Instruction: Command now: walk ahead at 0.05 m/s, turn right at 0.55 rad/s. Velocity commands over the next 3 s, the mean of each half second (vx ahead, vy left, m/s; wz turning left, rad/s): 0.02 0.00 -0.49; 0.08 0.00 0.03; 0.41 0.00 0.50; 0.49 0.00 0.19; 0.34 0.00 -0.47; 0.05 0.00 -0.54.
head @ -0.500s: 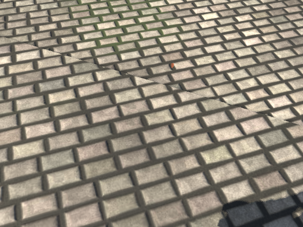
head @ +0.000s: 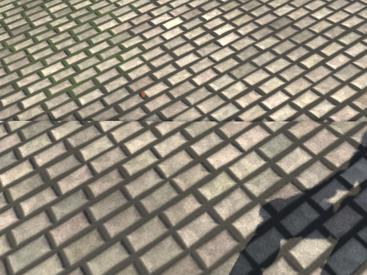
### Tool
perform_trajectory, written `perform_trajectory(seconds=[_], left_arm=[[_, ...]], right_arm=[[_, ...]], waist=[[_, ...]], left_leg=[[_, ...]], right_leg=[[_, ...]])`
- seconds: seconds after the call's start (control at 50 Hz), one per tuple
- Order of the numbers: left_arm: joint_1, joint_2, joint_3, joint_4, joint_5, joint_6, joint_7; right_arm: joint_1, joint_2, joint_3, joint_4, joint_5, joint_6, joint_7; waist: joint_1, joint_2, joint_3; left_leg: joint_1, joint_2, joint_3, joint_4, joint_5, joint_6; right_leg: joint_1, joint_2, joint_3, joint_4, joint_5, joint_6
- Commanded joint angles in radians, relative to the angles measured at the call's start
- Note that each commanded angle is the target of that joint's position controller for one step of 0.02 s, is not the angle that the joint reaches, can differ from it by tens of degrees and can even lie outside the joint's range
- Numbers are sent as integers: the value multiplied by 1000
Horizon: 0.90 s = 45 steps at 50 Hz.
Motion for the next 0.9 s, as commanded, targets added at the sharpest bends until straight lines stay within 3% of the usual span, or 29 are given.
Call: perform_trajectory(seconds=[0.02, 0.14, 0.2, 0.22, 0.24, 0.26, 0.28, 0.3, 0.32, 0.34, 0.36, 0.4, 0.44, 0.5, 0.56, 0.6, 0.62, 0.64, 0.66, 0.68, 0.7, 0.74, 0.78, 0.8, 0.82, 0.86, 0.88, 0.9], left_arm=[[8, 184, 50, -72, -8, 1, 15], [-26, 213, 66, -118, -10, 26, 15], [-87, 205, 64, -155, -17, 34, 15], [-122, 201, 61, -170, -22, 35, 17], [-137, 181, 55, -185, -19, 32, 19], [-108, 123, 38, -203, 3, 27, 17], [7, 75, 29, -215, 6, 22, 15], [57, 179, 53, -194, 7, 18, 10], [11, 236, 74, -174, -6, 24, 9], [-13, 230, 77, -165, -9, 36, 12], [-32, 212, 74, -166, -5, 48, 14], [-49, 147, 52, -183, -6, 54, 6], [-79, 112, 35, -203, -4, 50, 4], [-122, 90, 16, -223, 7, 45, -3], [-113, 110, 19, -217, 2, 45, -11], [-69, 102, 20, -192, 6, 43, -17], [-80, 124, 22, -203, 16, 42, -15], [-67, 188, 31, -220, 28, 43, -6], [-133, 182, 22, -220, 43, 39, -11], [-192, 110, 5, -241, 40, 26, -21], [-195, 81, -4, -230, 43, 14, -27], [-172, 98, -1, -213, 41, -1, -30], [-136, 99, -1, -204, 42, -6, -24], [-108, 118, 7, -199, 37, -4, -17], [-87, 148, 19, -201, 28, 1, -10], [-10, 205, 42, -192, 12, 9, 5], [38, 206, 45, -177, 16, -4, 9], [44, 185, 42, -167, 17, -22, 10]], right_arm=[[-92, -33, 2, -81, 7, -14, 5], [-123, -56, 4, -94, 18, -35, 29], [-68, -81, -4, -85, 22, -51, 40], [-30, -88, -8, -76, 20, -57, 43], [8, -112, -17, -69, 12, -62, 40], [69, -179, -31, -75, -8, -59, 32], [69, -214, -32, -70, -28, -45, 30], [84, -159, -23, -67, -12, -39, 32], [47, -100, -5, -87, -7, -38, 31], [7, -77, 5, -92, -6, -32, 31], [-15, -66, 12, -96, 2, -25, 30], [-14, -90, 13, -82, -4, -14, 24], [0, -96, 13, -70, -6, -10, 21], [1, -121, 11, -60, 1, -5, 24], [25, -141, 13, -45, 12, 2, 32], [20, -123, 26, -34, 26, 4, 35], [65, -96, 37, -15, 26, -2, 37], [85, -47, 56, -23, -7, -11, 45], [100, -6, 66, -30, -11, -17, 43], [67, -59, 58, -21, -15, -12, 37], [52, -66, 55, -14, -15, -12, 37], [73, -81, 54, 12, -16, -3, 32], [73, -87, 53, 28, 4, -3, 37], [75, -84, 55, 34, 9, -3, 38], [63, -81, 54, 31, 16, -5, 37], [-8, -92, 47, -8, 34, -12, 43], [-57, -100, 40, -37, 41, -16, 49], [-44, -92, 34, -42, 50, -18, 52]], waist=[[3, -158, -56], [19, -185, -55], [-11, -205, -74], [-42, -203, -80], [-57, -180, -103], [-53, -23, -205], [24, 244, -216], [15, 223, -219], [-2, 131, -160], [6, 85, -130], [1, 82, -104], [0, 100, -82], [-14, 123, -94], [-34, 145, -119], [-40, 148, -114], [-4, 127, -95], [-10, 92, -95], [-37, -73, -138], [-85, -253, -112], [-63, -199, -77], [-62, -185, -63], [-50, -180, -34], [-38, -127, 3], [-22, -123, -17], [-2, -144, -13], [55, -203, 66], [79, -203, 110], [61, -177, 125]], left_leg=[[-87, -5, -17, -106, 27, -20], [50, -40, -21, -272, -33, -26], [175, -57, -20, -425, -20, -3], [256, -54, -10, -543, 80, 12], [381, -2, -28, -622, 227, 35], [597, 199, -193, -591, 467, 112], [741, 400, -451, -545, 820, 296], [693, 482, -512, -567, 731, 377], [624, 400, -386, -566, 636, 347], [570, 321, -278, -569, 539, 300], [519, 283, -226, -583, 477, 283], [440, 230, -136, -617, 466, 283], [465, 224, -103, -621, 476, 293], [463, 239, -82, -610, 480, 296], [454, 250, -101, -592, 401, 291], [395, 220, -81, -550, 298, 241], [332, 192, -67, -529, 203, 173], [247, 118, 11, -390, 34, 87], [267, 55, 65, -415, -171, 35], [339, 62, 54, -426, -120, 8], [359, 57, 55, -458, -27, 4], [380, 67, 44, -478, 64, 0], [348, 65, 33, -479, 89, 16], [321, 42, 53, -448, 34, 20], [257, 9, 88, -380, -60, 24], [48, 14, 99, -177, -243, 50], [-76, 57, 38, -24, -325, 69], [-169, 87, -15, 72, -331, 84]], right_leg=[[168, -211, 215, -49, 451, -124], [115, -207, 312, 17, 479, -142], [109, -178, 379, 68, 469, -113], [93, -150, 383, 99, 437, -87], [44, -110, 369, 151, 378, -49], [-77, -31, 280, 352, 155, 1], [-340, 138, 162, 539, -499, 59], [-410, 53, 120, 745, -517, 106], [-415, 19, 109, 831, -428, 129], [-411, 6, 88, 847, -357, 144], [-402, 0, 81, 850, -308, 156], [-336, 5, 30, 796, -243, 164], [-310, -3, -2, 668, -230, 162], [-199, -35, -37, 454, -211, 149], [-106, -27, -71, 274, -136, 128], [27, -5, -100, 33, 37, 86], [120, -39, -44, -29, 133, 57], [219, -210, 150, -33, 345, 5], [59, -305, 221, -34, 307, -103], [-13, -255, 193, -51, 154, -114], [-20, -195, 144, -41, 57, -65], [-38, -144, 95, -32, 0, -9], [-19, -115, 51, -7, 35, 20], [17, -115, 47, -12, -38, 12], [43, -147, 86, -42, -174, -17], [67, -309, 285, -170, -460, -129], [90, -385, 378, -215, -462, -175], [132, -423, 404, -225, -411, -198]])
Next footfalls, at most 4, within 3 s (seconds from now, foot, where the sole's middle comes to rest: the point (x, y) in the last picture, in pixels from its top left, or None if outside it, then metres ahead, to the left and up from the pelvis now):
0.26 left None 0.15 0.13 -0.79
0.62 right None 0.06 -0.11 -0.79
1.16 left None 0.28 0.13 -0.79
1.66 right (218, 228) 0.65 -0.02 -0.79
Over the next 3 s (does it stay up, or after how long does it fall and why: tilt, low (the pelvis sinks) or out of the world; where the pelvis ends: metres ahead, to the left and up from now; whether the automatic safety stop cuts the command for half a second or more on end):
stays up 0.89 0.17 -0.02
